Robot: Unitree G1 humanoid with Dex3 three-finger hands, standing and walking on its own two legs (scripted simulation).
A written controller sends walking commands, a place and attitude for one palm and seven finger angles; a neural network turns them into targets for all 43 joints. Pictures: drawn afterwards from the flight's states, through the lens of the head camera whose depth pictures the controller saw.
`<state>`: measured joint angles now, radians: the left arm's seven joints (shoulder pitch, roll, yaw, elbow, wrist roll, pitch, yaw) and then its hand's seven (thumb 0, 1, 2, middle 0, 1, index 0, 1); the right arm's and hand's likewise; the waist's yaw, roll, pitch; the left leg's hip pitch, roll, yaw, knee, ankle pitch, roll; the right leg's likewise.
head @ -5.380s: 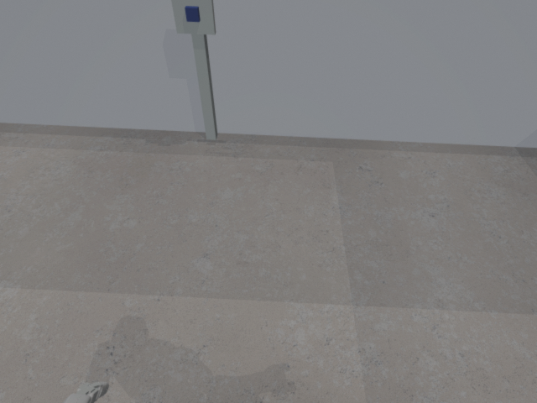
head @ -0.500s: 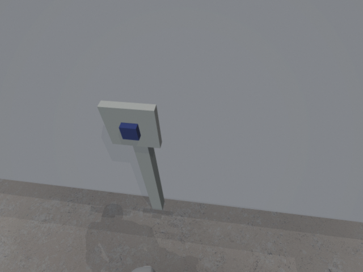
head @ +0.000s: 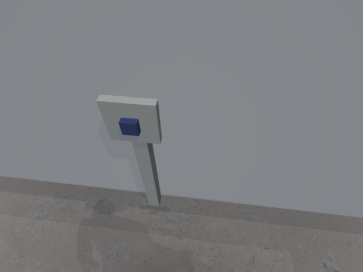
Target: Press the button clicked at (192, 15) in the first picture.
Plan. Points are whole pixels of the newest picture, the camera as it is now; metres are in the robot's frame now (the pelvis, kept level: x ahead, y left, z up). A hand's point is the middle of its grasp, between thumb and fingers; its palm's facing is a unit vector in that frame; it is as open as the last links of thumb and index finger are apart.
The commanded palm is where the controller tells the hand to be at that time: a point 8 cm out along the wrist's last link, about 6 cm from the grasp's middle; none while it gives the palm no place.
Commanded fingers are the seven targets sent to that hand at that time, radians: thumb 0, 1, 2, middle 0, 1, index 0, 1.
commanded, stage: come to a stop and stand still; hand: left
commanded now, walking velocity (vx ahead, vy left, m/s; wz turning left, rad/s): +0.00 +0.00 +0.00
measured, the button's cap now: (130, 126) +0.53 +0.21 -0.04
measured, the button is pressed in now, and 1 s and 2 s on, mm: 0 0 0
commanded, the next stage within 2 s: look again from close up in 0.98 s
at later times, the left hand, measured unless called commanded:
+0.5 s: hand out of the picture +0.00 +0.16 -0.17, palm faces +0.04 -0.99 -0.16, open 7.3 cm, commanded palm none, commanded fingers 0.00 0.90 0.90 -0.20 -0.30 -0.20 -0.30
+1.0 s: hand out of the picture +0.00 +0.16 -0.17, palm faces +0.06 -0.99 -0.15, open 7.4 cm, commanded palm none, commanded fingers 0.00 0.90 0.90 -0.20 -0.30 -0.20 -0.30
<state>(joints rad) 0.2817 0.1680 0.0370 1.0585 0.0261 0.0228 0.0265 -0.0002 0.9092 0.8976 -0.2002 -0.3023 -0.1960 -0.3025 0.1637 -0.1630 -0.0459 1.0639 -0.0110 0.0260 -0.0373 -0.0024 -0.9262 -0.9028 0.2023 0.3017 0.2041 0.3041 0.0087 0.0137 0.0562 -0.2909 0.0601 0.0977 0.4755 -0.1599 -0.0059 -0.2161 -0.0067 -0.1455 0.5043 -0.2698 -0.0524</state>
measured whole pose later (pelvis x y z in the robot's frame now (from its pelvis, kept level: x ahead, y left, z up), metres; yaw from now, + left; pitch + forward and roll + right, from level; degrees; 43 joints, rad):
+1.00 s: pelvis +0.04 +0.01 +0.01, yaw +0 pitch -2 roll +0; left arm 0.34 0.11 0.00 1.15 0.01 -0.01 0.04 0.00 0.91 0.90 -0.20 -0.30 -0.20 -0.30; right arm 0.29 -0.11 0.00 1.17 -0.01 -0.01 -0.04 0.01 -0.92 -0.90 0.20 0.30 0.20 0.30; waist 0.00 -0.01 0.04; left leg -0.19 0.04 0.10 0.40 -0.18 0.00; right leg -0.10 -0.02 -0.14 0.40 -0.27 -0.03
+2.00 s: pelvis +0.01 +0.01 -0.05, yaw +1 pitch +10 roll +1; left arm 0.32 0.15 0.09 0.21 -0.20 -0.47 -0.25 0.01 0.92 0.90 -0.43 -0.57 -0.43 -0.57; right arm 0.16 -0.23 -0.05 0.62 0.01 -0.25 0.00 0.01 -0.91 -0.90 0.20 0.30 0.20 0.30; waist -0.03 -0.04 -0.13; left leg -0.72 0.04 0.08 0.91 -0.37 0.02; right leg -0.64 -0.05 -0.09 0.95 -0.49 -0.02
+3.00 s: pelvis +0.00 +0.04 -0.09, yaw +1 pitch +16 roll -4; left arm 0.40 0.26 0.18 -0.01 -0.26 -0.38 -0.33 0.01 0.90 0.90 -1.30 -1.50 -1.30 -1.50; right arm 0.18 -0.20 0.01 0.50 0.03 -0.17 -0.04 0.01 -0.91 -0.90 0.20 0.30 0.21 0.30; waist -0.01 0.02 -0.16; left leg -1.01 0.06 0.02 1.20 -0.48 0.05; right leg -0.86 -0.03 -0.13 1.15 -0.56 0.00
